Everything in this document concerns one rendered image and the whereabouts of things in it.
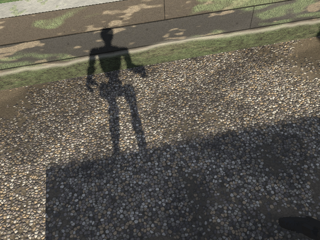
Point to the right robot hand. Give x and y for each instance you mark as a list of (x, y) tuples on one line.
[(308, 226)]

